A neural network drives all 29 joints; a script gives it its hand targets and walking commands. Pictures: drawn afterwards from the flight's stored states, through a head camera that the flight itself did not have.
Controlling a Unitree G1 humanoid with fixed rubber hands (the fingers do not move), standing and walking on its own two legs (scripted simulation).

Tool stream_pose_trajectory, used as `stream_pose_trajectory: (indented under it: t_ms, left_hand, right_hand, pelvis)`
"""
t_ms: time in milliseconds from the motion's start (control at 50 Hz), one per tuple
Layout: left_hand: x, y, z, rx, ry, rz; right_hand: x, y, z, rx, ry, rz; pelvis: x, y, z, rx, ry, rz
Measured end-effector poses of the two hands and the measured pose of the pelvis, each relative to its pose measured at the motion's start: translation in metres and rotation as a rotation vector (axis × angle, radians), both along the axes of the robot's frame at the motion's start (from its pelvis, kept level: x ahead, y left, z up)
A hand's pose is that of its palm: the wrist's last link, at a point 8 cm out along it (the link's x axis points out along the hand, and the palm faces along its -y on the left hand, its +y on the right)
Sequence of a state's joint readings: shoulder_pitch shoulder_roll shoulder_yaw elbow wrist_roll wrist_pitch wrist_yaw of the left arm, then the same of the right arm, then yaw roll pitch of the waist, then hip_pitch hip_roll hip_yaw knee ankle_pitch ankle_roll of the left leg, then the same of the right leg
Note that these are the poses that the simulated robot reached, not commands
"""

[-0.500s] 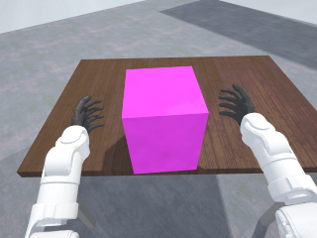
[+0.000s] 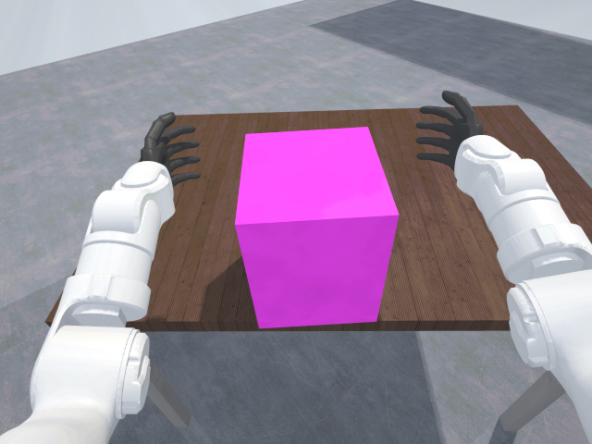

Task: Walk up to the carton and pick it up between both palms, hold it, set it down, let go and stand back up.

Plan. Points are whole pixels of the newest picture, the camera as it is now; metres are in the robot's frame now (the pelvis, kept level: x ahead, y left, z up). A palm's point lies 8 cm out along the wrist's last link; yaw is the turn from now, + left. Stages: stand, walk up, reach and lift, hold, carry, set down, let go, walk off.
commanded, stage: reach and lift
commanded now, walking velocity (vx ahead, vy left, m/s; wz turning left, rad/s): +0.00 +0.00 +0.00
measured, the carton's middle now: (312, 229) +0.47 +0.01 +0.04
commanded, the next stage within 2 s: none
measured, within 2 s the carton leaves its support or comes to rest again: neither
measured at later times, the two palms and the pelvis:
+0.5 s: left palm (180, 213) +0.43 +0.20 +0.13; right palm (438, 191) +0.45 -0.17 +0.13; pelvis +0.00 +0.00 +0.00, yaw +0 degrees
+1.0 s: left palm (195, 235) +0.42 +0.19 +0.08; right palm (426, 217) +0.44 -0.16 +0.09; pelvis -0.01 +0.01 -0.01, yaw -1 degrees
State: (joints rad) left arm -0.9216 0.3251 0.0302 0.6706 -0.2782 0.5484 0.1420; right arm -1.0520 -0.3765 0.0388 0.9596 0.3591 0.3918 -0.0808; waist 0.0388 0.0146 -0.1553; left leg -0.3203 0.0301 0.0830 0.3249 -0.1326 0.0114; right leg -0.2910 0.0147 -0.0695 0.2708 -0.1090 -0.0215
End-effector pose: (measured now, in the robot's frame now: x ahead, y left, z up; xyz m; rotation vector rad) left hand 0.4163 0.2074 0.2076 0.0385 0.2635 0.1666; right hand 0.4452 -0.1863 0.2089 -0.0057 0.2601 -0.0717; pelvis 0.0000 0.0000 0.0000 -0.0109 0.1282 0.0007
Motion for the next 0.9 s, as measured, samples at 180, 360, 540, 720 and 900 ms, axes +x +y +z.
stream_pose_trajectory:
  t_ms: [180, 360, 540, 720, 900]
  left_hand:
    - [0.019, -0.003, 0.008, -0.004, -0.020, 0.006]
    - [0.019, -0.005, -0.035, -0.009, -0.012, -0.003]
    - [0.006, -0.005, -0.091, -0.014, 0.019, 0.016]
    - [0.002, 0.000, -0.113, -0.006, 0.000, 0.041]
    - [0.004, -0.005, -0.121, -0.010, -0.017, 0.040]
  right_hand:
    - [0.013, -0.001, 0.009, -0.004, 0.002, -0.014]
    - [0.010, 0.005, -0.033, -0.021, 0.021, 0.002]
    - [0.004, 0.019, -0.084, -0.023, 0.043, 0.028]
    - [0.003, 0.028, -0.105, -0.019, 0.037, 0.037]
    - [-0.001, 0.025, -0.116, -0.021, 0.039, 0.024]
  pelvis:
    - [0.004, -0.002, 0.000, -0.002, 0.022, 0.005]
    - [0.006, -0.002, 0.000, -0.002, 0.033, 0.009]
    - [0.003, -0.001, -0.003, -0.004, 0.097, 0.003]
    - [-0.004, 0.002, -0.008, -0.007, 0.167, -0.001]
    - [-0.012, 0.007, -0.013, -0.010, 0.214, -0.008]
